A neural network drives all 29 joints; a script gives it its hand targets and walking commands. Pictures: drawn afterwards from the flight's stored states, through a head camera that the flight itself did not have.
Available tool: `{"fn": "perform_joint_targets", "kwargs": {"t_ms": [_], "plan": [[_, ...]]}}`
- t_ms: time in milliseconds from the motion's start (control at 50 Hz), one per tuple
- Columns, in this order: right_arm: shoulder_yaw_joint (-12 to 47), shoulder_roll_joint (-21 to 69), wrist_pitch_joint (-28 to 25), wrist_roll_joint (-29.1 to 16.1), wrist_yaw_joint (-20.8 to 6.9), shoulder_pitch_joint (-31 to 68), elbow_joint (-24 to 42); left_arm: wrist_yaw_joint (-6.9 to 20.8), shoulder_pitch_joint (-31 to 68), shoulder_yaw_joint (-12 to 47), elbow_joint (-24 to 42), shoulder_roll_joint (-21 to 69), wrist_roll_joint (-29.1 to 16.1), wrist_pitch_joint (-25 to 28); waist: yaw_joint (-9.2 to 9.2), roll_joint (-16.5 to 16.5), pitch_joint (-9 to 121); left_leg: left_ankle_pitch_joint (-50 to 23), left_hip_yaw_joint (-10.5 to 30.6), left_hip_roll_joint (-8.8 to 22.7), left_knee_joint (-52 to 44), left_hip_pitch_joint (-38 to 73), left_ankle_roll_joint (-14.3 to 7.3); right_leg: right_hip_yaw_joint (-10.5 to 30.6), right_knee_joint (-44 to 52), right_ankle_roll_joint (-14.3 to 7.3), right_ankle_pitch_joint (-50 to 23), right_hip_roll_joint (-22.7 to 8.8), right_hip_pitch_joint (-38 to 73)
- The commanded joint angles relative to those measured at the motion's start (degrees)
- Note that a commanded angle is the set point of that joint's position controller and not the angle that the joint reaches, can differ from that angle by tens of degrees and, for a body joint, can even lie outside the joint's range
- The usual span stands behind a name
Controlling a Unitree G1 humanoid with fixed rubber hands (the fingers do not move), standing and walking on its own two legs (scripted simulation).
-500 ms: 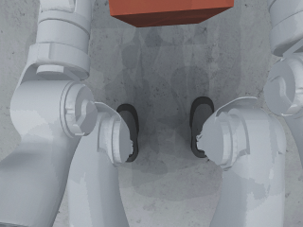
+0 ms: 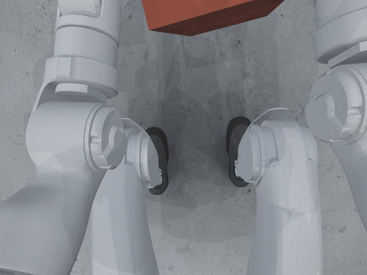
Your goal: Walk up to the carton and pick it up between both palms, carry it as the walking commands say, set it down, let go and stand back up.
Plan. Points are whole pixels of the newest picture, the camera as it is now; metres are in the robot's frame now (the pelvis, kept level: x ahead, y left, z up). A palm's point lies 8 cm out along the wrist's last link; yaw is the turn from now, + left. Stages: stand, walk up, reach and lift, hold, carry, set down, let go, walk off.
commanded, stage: reach and lift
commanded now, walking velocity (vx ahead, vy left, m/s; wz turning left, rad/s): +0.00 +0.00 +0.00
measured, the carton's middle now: out of the picture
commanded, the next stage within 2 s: none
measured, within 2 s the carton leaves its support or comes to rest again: neither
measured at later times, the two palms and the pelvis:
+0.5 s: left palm out of the picture +0.57 +0.08 -0.09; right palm out of the picture +0.58 -0.18 -0.07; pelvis -0.01 +0.00 +0.04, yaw -2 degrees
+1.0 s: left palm out of the picture +0.54 +0.08 -0.02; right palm out of the picture +0.56 -0.17 +0.00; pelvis -0.02 +0.00 +0.08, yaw -2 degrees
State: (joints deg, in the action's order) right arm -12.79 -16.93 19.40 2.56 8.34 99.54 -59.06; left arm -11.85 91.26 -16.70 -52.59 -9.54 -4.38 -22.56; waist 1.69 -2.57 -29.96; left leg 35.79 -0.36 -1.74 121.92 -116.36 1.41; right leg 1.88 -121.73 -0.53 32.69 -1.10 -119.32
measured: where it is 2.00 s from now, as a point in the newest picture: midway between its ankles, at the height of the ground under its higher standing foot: (197, 167)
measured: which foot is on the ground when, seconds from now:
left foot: down 0.00-1.00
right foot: down 0.00-1.00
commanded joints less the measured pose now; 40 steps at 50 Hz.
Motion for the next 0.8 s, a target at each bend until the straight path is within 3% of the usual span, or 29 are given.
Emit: {"fn": "perform_joint_targets", "kwargs": {"t_ms": [0, 20, 40, 60, 80, 100, 120, 140, 180, 200, 260, 320, 360, 400, 420, 440, 460, 480, 500, 520, 540, 560, 580, 600, 680, 700, 740, 760, 780], "plan": [[11.01, 67.54, 2.70, -3.26, -22.30, 19.41, 7.45, 15.95, 56.43, 17.95, 28.27, 52.15, -3.12, 5.91, 1.28, 4.93, 112.00, -26.33, -4.92, -7.19, -11.50, 38.82, 0.08, -4.99, 10.78, -0.59, -29.02, 8.23, 46.59], [11.38, 68.77, 2.92, -3.26, -22.27, 18.38, 6.92, 16.00, 57.35, 17.69, 29.58, 51.32, -2.86, 6.11, -0.30, 5.35, 112.52, -26.12, -5.35, -7.27, -11.91, 38.64, 0.10, -4.55, 11.22, -0.52, -28.89, 8.36, 48.12], [10.42, 68.04, 2.94, -2.43, -22.38, 17.22, 6.89, 16.34, 54.82, 17.34, 26.81, 52.35, -2.34, 5.59, 0.52, 3.96, 110.70, -26.37, -5.16, -7.12, -12.12, 37.91, 0.28, -4.45, 11.47, -0.63, -29.28, 8.43, 46.57], [10.86, 68.89, 3.13, -2.83, -22.41, 17.03, 7.93, 16.34, 56.12, 17.56, 29.95, 52.11, -2.86, 5.95, 0.15, 4.83, 114.21, -27.04, -5.21, -7.19, -12.16, 39.05, 0.16, -4.30, 11.45, -0.48, -30.13, 8.50, 48.84], [12.50, 68.64, 3.00, -3.27, -22.30, 19.78, 10.68, 16.28, 55.57, 16.94, 29.38, 51.15, -2.18, 5.69, -1.89, 5.47, 115.87, -27.17, -5.58, -7.21, -12.33, 39.02, 0.11, -4.01, 11.64, -0.43, -30.56, 8.54, 50.29], [14.13, 68.08, 2.57, -4.74, -22.13, 21.63, 14.58, 16.34, 55.19, 18.65, 30.34, 52.65, -2.94, 5.32, -1.92, 4.18, 121.64, -29.68, -5.45, -7.28, -12.32, 42.55, 0.13, -4.01, 11.42, -0.50, -32.93, 8.80, 53.15], [14.43, 68.77, 2.93, -4.86, -21.87, 21.43, 14.14, 16.00, 58.12, 19.11, 33.36, 50.80, -3.54, 5.63, -1.39, 5.24, 123.50, -30.66, -5.17, -7.27, -12.28, 43.48, 0.26, -4.13, 11.49, -0.15, -33.48, 8.79, 53.26], [15.29, 67.11, 2.46, -5.31, -21.80, 24.96, 16.99, 15.92, 53.78, 18.83, 29.04, 52.58, -2.97, 4.74, -2.27, 5.32, 124.18, -31.34, -4.80, -7.20, -12.67, 43.99, 0.24, -4.47, 10.98, -0.20, -33.70, 8.76, 53.30], [15.14, 67.34, 3.14, -4.42, -21.83, 24.03, 13.44, 16.24, 53.62, 17.88, 27.38, 52.04, -2.06, 4.42, -2.43, 6.05, 119.01, -27.33, -5.19, -6.98, -13.48, 39.65, 0.14, -4.07, 12.15, -0.12, -30.69, 8.46, 52.63], [15.22, 68.31, 3.43, -3.96, -21.66, 21.97, 13.75, 16.23, 55.97, 18.99, 30.62, 52.50, -2.92, 4.70, -1.38, 5.85, 120.96, -27.75, -5.42, -7.24, -13.51, 40.76, 0.35, -3.96, 12.92, -0.14, -30.97, 8.59, 53.64], [16.37, 69.56, 3.84, -5.69, -21.40, 23.65, 17.13, 15.70, 56.66, 19.15, 33.78, 51.68, -2.82, 4.11, -3.30, 5.98, 128.92, -30.51, -5.15, -7.16, -14.48, 46.18, 0.38, -4.48, 12.90, 0.25, -32.70, 9.11, 57.25], [13.58, 70.35, 4.88, -3.26, -21.34, 20.72, 11.85, 15.94, 54.96, 18.39, 29.67, 53.77, -1.49, 2.95, -1.14, 5.71, 124.71, -27.87, -4.49, -7.04, -15.87, 45.22, 0.62, -4.95, 14.54, 0.14, -29.35, 9.17, 53.04], [13.71, 70.69, 4.73, -3.57, -21.62, 21.73, 14.85, 16.13, 53.48, 18.53, 29.62, 55.88, -0.97, 2.53, -1.85, 4.77, 125.37, -27.23, -4.77, -7.00, -16.46, 46.34, 0.56, -4.95, 15.54, -0.09, -27.81, 9.41, 52.61], [14.27, 71.78, 5.39, -3.88, -21.52, 20.60, 14.81, 16.04, 56.27, 18.42, 34.76, 54.46, -1.58, 2.70, -2.05, 5.31, 129.66, -29.70, -4.68, -7.16, -17.28, 48.20, 0.74, -4.63, 16.31, 0.17, -30.67, 9.45, 55.82], [13.92, 72.05, 5.48, -3.50, -21.42, 19.34, 13.79, 16.10, 55.65, 19.07, 33.74, 54.81, -1.76, 2.64, -1.45, 5.20, 129.71, -29.59, -4.74, -7.20, -17.49, 47.36, 1.00, -4.90, 16.11, 0.22, -31.27, 9.66, 56.39], [12.94, 70.88, 5.41, -2.35, -21.56, 19.88, 13.05, 16.50, 51.52, 17.24, 27.82, 55.65, -0.09, 1.91, -1.58, 5.38, 125.41, -28.44, -4.45, -6.97, -18.02, 45.99, 0.91, -5.13, 16.53, 0.26, -29.36, 9.51, 53.63], [12.64, 72.09, 5.55, -2.17, -21.61, 18.28, 11.35, 16.51, 51.05, 17.19, 28.47, 56.01, 0.46, 2.01, -2.38, 5.36, 123.86, -27.13, -4.59, -6.97, -18.15, 44.79, 0.79, -4.63, 17.09, 0.10, -28.14, 9.45, 52.75], [14.09, 73.66, 5.74, -2.87, -21.63, 17.41, 13.91, 16.51, 52.09, 19.12, 32.76, 56.52, -0.46, 2.21, -2.48, 4.97, 129.36, -29.26, -4.98, -7.29, -18.39, 47.77, 0.83, -4.46, 17.51, 0.12, -30.73, 9.77, 56.63], [13.70, 72.98, 5.45, -3.27, -21.63, 18.64, 15.43, 16.46, 51.50, 19.69, 32.23, 57.23, -0.17, 1.80, -1.69, 3.66, 131.17, -30.11, -4.39, -7.23, -19.07, 50.01, 0.93, -5.16, 17.32, 0.18, -31.05, 9.90, 56.12], [14.22, 73.06, 5.61, -3.11, -21.54, 19.26, 15.23, 16.28, 52.97, 19.38, 33.80, 56.95, -0.51, 1.99, -1.91, 5.02, 131.83, -30.80, -4.16, -7.20, -19.22, 50.89, 1.06, -5.03, 17.66, 0.25, -30.79, 9.95, 55.74], [13.41, 72.08, 5.63, -2.60, -21.45, 19.96, 14.34, 16.50, 52.03, 18.43, 31.07, 56.35, 0.37, 1.53, -1.86, 4.51, 128.54, -28.80, -4.51, -7.15, -19.62, 48.69, 1.05, -4.94, 18.36, 0.22, -29.12, 9.83, 54.94], [13.22, 73.88, 6.05, -2.64, -21.54, 17.45, 12.07, 16.50, 53.48, 18.59, 33.29, 56.36, 0.38, 1.89, -2.62, 3.89, 128.68, -28.25, -4.72, -7.21, -19.90, 48.39, 1.05, -4.23, 18.65, 0.13, -29.12, 9.81, 55.58], [14.70, 74.36, 6.03, -3.21, -21.57, 18.12, 14.21, 16.61, 52.75, 19.07, 33.62, 56.51, 0.39, 1.82, -3.12, 5.35, 130.00, -28.47, -4.55, -7.23, -20.42, 49.01, 0.80, -4.44, 19.02, 0.46, -29.39, 9.99, 56.89], [14.57, 74.70, 6.43, -2.78, -21.44, 17.59, 14.14, 16.67, 54.94, 19.78, 35.86, 55.51, 0.08, 1.66, -2.45, 5.42, 132.59, -28.67, -4.58, -7.28, -20.41, 49.62, 0.92, -4.19, 19.49, 0.39, -30.03, 10.06, 58.44], [12.57, 74.53, 6.69, -1.90, -21.40, 18.44, 12.32, 17.13, 51.90, 17.93, 30.63, 57.20, 1.77, 0.46, -2.58, 4.68, 127.64, -24.21, -4.64, -7.15, -22.52, 48.45, 0.74, -4.41, 21.10, 0.41, -24.89, 9.93, 55.61], [13.32, 75.41, 7.07, -2.27, -21.45, 17.48, 13.31, 17.21, 53.22, 19.53, 33.91, 57.84, 0.80, 0.55, -2.12, 4.67, 131.52, -25.46, -4.73, -7.22, -22.78, 50.05, 0.86, -4.39, 21.37, 0.37, -26.87, 10.22, 58.78], [15.01, 75.73, 6.98, -3.39, -21.28, 20.10, 15.95, 17.47, 53.10, 19.31, 33.35, 57.74, 0.49, 0.13, -2.67, 5.86, 134.14, -25.77, -4.88, -7.40, -23.19, 51.80, 0.66, -4.46, 21.99, 0.72, -27.04, 10.13, 61.13], [13.45, 74.73, 7.17, -1.92, -21.10, 18.71, 13.54, 17.64, 52.26, 18.22, 31.76, 57.53, 1.14, -0.15, -1.88, 6.45, 131.14, -24.41, -4.56, -7.13, -23.72, 49.99, 0.82, -4.48, 22.46, 0.70, -25.69, 9.93, 59.88], [13.09, 74.85, 7.02, -1.83, -21.13, 19.03, 13.96, 17.82, 50.82, 18.34, 30.54, 58.59, 1.65, -0.46, -2.24, 5.62, 130.19, -24.44, -4.78, -7.18, -24.33, 50.17, 0.89, -4.41, 23.02, 0.69, -25.69, 9.90, 59.77]]}}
